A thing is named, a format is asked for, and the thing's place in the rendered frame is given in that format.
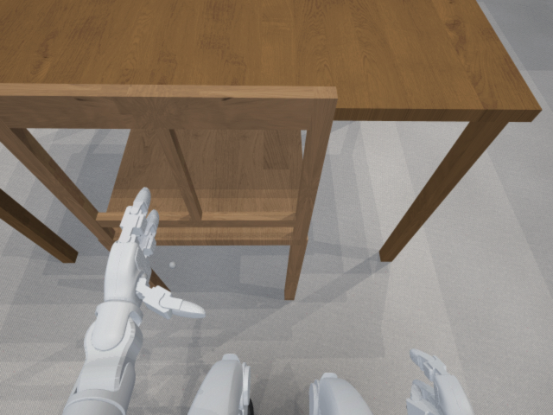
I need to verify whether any left robot hand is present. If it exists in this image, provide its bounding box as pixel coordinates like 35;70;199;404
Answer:
104;187;206;319

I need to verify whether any left robot thigh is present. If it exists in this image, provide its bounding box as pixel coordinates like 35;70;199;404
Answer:
188;360;251;415

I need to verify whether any right robot hand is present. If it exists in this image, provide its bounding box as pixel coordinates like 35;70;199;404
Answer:
406;348;474;415

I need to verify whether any robot right shin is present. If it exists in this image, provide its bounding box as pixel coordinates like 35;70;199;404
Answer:
320;373;338;381

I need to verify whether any chair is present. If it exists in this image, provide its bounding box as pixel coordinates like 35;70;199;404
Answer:
0;83;338;300

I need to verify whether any table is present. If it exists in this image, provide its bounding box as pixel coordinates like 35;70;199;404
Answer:
0;0;542;263

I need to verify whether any left robot forearm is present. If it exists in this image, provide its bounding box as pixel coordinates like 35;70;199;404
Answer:
62;300;143;415

